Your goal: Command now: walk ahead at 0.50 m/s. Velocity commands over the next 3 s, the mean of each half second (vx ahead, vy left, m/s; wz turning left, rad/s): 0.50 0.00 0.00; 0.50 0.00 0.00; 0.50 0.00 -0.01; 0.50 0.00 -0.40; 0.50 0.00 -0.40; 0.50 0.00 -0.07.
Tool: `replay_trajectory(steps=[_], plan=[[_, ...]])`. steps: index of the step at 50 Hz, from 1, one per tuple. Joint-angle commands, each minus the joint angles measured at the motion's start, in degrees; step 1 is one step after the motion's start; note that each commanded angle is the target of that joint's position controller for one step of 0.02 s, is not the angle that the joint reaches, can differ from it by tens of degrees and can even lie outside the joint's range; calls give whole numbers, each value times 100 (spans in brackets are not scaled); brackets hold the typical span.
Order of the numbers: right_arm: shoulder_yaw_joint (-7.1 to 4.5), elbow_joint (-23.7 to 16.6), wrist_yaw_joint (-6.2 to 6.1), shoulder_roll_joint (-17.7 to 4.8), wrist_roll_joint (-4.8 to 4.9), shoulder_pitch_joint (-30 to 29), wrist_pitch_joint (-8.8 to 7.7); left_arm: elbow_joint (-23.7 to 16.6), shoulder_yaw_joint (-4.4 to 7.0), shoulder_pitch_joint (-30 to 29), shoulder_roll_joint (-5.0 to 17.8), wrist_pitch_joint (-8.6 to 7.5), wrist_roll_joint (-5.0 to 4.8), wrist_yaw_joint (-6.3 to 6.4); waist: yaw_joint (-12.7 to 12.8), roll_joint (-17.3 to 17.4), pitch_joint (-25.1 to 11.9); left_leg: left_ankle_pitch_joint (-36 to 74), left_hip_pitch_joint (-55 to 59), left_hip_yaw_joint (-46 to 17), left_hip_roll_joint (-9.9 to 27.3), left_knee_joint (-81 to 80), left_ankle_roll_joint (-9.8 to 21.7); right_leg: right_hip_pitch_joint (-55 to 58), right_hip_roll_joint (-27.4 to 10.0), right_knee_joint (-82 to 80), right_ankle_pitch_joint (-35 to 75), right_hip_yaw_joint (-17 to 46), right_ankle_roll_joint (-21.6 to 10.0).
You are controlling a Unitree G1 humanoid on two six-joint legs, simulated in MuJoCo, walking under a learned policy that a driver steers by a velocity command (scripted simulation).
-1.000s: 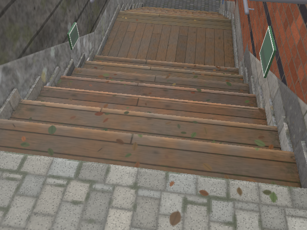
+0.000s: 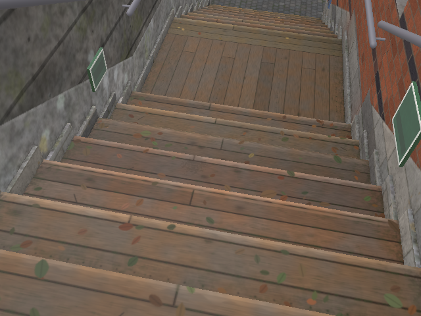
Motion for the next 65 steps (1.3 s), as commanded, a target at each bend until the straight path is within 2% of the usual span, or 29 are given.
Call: replay_trajectory(steps=[1, 6, 11, 14, 17, 23, 26, 28, 29, 30, 31, 32, 33, 34, 35, 37, 41, 45, 47, 49, 55, 57, 59, 60, 61, 62, 63, 64, 65], plan=[[-88, -143, 9, -420, -79, 178, -71, -208, 157, 454, 334, 70, 37, 112, 100, 588, -422, 626, 767, -1522, 1397, -1666, 947, -579, -586, -334, 493, 269, -27], [-253, 195, -223, -892, -59, 786, -24, -612, 173, -522, 285, 116, 156, 82, -37, 342, -285, 1207, 1089, -1214, 1398, -1906, 1087, -1125, -599, -1607, 1692, 155, 132], [-166, 554, -258, -558, 47, 1641, -34, -779, 325, -1072, 541, 109, -46, -106, -139, 439, 45, 205, 2034, -1516, 1595, -1366, 943, -2636, -723, -1600, 2619, 625, -14], [-195, 619, -384, -729, 42, 2011, -33, -1001, 314, -1567, 504, -39, 40, -235, -322, 548, 176, -112, 2634, -1846, 1810, -983, 951, -3516, -778, -2077, 2859, 750, -69], [-101, 528, -541, -553, 106, 1805, 21, -1034, 232, -1641, 237, -53, 242, -391, -338, 474, 244, -467, 1071, -1058, 1316, -430, 773, -1997, -525, -2868, 4500, 305, 19], [-132, 407, -627, -706, 162, 1950, 247, -1356, 24, -2170, 18, 5, 97, -629, -727, 482, 303, -1094, 439, -949, 1187, 1139, 468, -884, -317, -3809, 4598, 188, 36], [-177, 433, -687, -776, 117, 1934, 360, -1147, 81, -1582, 324, 45, -6, -576, -582, 541, 289, -583, 1037, -1267, 1376, 2217, 292, -713, -595, -4343, 4162, 288, 78], [-145, 506, -606, -728, 139, 1723, 344, -466, 285, 384, 709, 32, 84, -447, 395, 139, -396, 321, 678, -925, 968, 4386, 22, 1478, -374, -4814, 4384, -256, 2], [-166, 729, -532, -567, 235, 2006, 221, -118, 337, 1361, 1019, 26, 176, -395, 803, -648, -895, -1902, -544, -690, 292, 6992, -389, 3136, -873, -4224, 5763, 111, -331], [-59, 823, -394, -31, 228, 3145, 81, -54, 191, 1446, 1150, -40, 302, -442, 330, -2289, -1564, -4670, -2720, -1278, -142, 9105, -489, 4978, -1368, -2038, 7679, 512, -549], [-68, 573, -339, -332, 349, 3203, -108, -30, 306, 1707, 1362, 95, 101, -462, 440, -2772, -2376, -4172, -3280, -1618, -83, 9594, -499, 5145, -1858, -2453, 6499, 1631, -1020], [-68, 175, -420, -395, 480, 2365, -139, 173, 346, 1927, 1353, 224, -37, -476, 588, -1970, -2350, -3648, -3887, -1308, -50, 9477, -531, 4705, -2384, -3762, 3338, 2774, -1479], [-52, -54, -580, -379, 482, 1530, -25, 136, 193, 1231, 870, 264, -35, -420, 362, -531, -1325, -2824, -4179, -670, 162, 9194, -426, 3552, -2158, -4677, 1846, 2841, -1332], [1, -259, -685, -208, 484, 1240, 75, 112, 160, 775, 984, 196, 70, -365, 166, -922, -913, -2360, -4166, -497, 326, 9326, -418, 2625, -2481, -4870, 1841, 3297, -1660], [31, -163, -700, -257, 357, 1295, 209, -85, 4, 138, 542, 52, 183, -386, -121, -101, -519, -1740, -3727, -972, 689, 8548, -173, 1536, -2351, -4514, 1897, 2989, -1572], [-119, -63, -590, -351, 222, 1408, 268, -163, -245, -447, -192, -88, 289, -449, -537, 61, -44, -537, -3095, -1336, 953, 6652, 199, 166, -1451, -4374, 1543, 1737, -913], [-81, -298, -420, -22, -113, 779, 228, 145, -104, 249, 423, -66, 263, -24, -344, -612, -138, 1019, -2074, -888, 962, 3460, -287, 103, -1009, -4628, 3362, 909, -1103], [-210, -699, -166, -464, 71, -165, 178, 396, -56, 1185, 304, -115, 28, 15, 114, 18, 80, 2142, -3902, -1332, 1000, 2415, 24, 1968, -1225, -4032, 2169, 1318, -1046], [-148, -882, -64, -306, 38, -742, 63, 422, -73, 1463, 243, -136, 61, 47, 336, -175, 289, 2512, -4049, -1209, 1006, 1913, 64, 2053, -1252, -3905, 1480, 1520, -982], [-68, -864, 119, -144, -114, -965, 17, 170, -79, 1098, 226, -82, 92, 171, 368, 54, 369, 4253, -2097, -709, 690, 864, 62, 415, -715, -3683, 355, 679, -734], [50, -1022, 215, -125, 163, -1385, 108, 35, 48, 1334, 428, 256, -39, 244, 880, -250, 708, 3083, -1680, -734, 711, -656, -194, 1315, -740, -2257, 640, 807, -595], [-49, -853, 187, -382, 191, -857, 26, 88, 101, 1301, 530, 309, 62, 217, 504, -161, 427, 2546, -812, -706, 801, -853, -51, 1472, -812, -1349, 1433, 879, -578], [-370, 34, 80, -940, 25, 1603, 108, 375, 114, 1302, 323, 199, -21, 60, -615, 115, -666, 2853, 2523, -474, 781, -244, 253, 14, -137, 1578, 1548, 528, -193], [-232, 357, 142, -1088, -87, 2556, 98, 433, -7, 1693, -205, 53, -24, -2, -760, 1499, -1440, 5168, 4493, -953, 1530, 1461, 643, -1800, 709, 4520, -3134, 552, 121], [-255, 330, 159, -1176, 14, 2594, 164, 265, -16, 2253, 76, -93, -166, -41, -538, 2201, -2221, 4599, 5121, -1885, 1960, 1917, 1067, -2708, 562, 5321, -3124, 1146, 264], [-409, 545, 149, -1608, 221, 2684, 267, -301, -46, 1706, 82, -145, -255, 20, -623, 2483, -2590, 1343, 4950, -3591, 2688, 287, 1640, -3399, 554, 5241, -2489, 877, 424], [-286, 567, 93, -1193, 238, 2248, 312, -540, -37, 873, 181, -63, -273, 166, -522, 1341, -1948, -672, 4136, -4003, 2673, -641, 1531, -3776, 154, 4711, -1730, 341, 419], [-154, 288, 79, -824, 47, 1474, 277, -613, -42, 447, 260, 92, -279, 285, -417, 249, -1036, -1520, 2721, -3899, 2491, -1036, 1358, -3521, -28, 4164, -715, 270, 227], [-79, 118, 99, -727, -94, 795, 156, -680, -28, 318, 207, 197, -150, 333, -103, 4, -497, -941, 1474, -4046, 2583, -915, 1456, -3136, -187, 3954, -400, 342, 166]])
Next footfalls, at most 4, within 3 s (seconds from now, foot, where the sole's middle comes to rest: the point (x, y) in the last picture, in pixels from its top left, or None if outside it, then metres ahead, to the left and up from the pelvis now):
0.58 right None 0.43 -0.23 -0.93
1.18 left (200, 262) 0.79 0.05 -1.09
1.80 right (254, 219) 1.10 -0.21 -1.25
2.32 left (222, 180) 1.46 -0.07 -1.41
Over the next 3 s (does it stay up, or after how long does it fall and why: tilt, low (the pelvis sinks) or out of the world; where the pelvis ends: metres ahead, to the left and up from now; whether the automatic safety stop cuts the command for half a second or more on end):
stays up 1.62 -0.30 -0.77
